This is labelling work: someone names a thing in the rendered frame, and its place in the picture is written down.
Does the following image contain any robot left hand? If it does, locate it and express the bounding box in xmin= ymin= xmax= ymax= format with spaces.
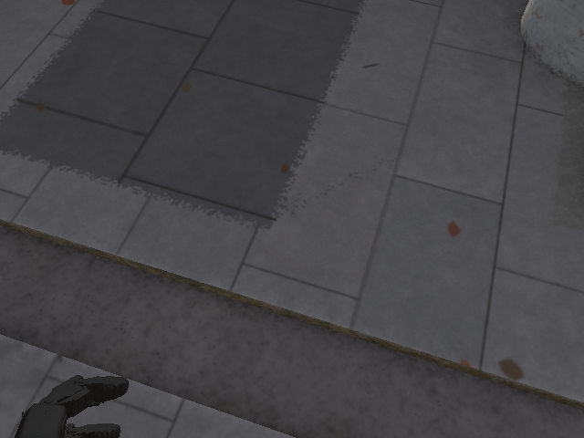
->
xmin=15 ymin=375 xmax=129 ymax=438

